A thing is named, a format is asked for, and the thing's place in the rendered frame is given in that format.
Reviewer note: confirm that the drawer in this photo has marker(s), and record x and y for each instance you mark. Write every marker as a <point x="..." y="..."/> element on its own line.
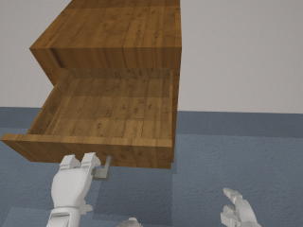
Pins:
<point x="123" y="112"/>

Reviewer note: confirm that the robot right hand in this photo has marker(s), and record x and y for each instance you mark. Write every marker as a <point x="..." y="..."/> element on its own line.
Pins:
<point x="234" y="216"/>

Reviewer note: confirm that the robot left hand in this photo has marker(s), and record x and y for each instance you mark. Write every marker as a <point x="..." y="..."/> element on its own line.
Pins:
<point x="70" y="185"/>

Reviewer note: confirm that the left robot forearm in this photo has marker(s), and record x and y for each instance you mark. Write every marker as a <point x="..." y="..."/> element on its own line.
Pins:
<point x="64" y="216"/>

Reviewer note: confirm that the cabinet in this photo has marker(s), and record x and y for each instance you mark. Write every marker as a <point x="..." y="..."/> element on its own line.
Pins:
<point x="115" y="34"/>

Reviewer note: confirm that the handle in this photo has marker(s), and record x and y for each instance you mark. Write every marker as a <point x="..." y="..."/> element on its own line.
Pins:
<point x="100" y="174"/>

